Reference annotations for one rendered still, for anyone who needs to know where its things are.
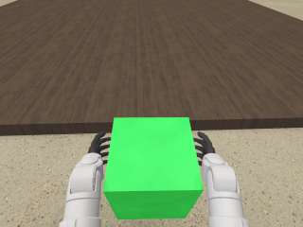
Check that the carton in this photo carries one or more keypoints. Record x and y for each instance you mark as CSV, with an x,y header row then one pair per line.
x,y
152,170

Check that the right robot forearm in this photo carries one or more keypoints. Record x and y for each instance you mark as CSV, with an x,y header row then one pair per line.
x,y
223,193

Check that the right robot hand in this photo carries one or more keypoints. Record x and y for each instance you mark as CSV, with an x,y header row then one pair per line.
x,y
206,146

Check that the left robot forearm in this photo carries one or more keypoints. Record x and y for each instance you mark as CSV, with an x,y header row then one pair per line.
x,y
83,193

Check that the left robot hand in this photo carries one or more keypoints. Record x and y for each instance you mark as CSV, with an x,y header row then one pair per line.
x,y
96,145

